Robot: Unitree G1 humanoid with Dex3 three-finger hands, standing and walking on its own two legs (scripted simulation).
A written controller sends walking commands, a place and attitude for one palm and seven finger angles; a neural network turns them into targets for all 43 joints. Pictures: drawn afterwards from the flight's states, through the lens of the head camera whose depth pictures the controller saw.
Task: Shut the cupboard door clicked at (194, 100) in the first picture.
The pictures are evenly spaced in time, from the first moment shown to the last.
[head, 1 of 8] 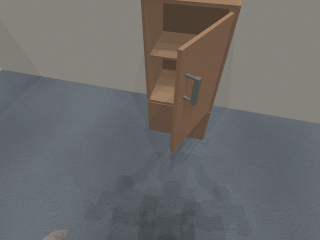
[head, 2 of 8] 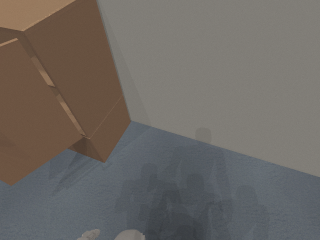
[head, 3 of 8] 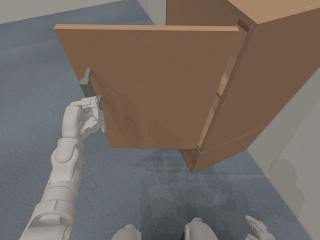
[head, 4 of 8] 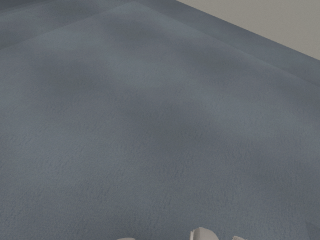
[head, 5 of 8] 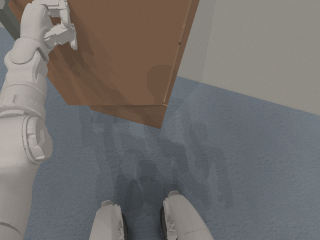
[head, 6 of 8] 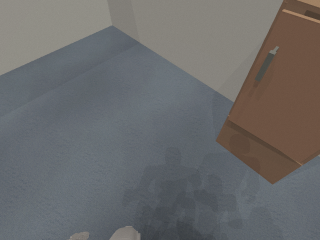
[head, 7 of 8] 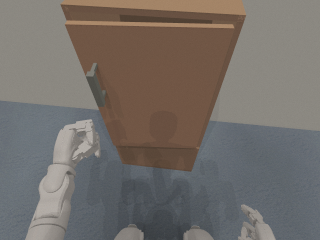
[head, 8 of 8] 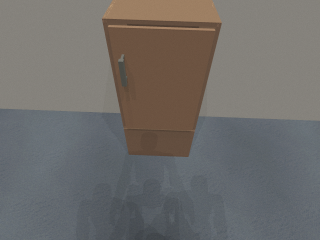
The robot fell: no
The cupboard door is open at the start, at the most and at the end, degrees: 66 66 0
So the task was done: yes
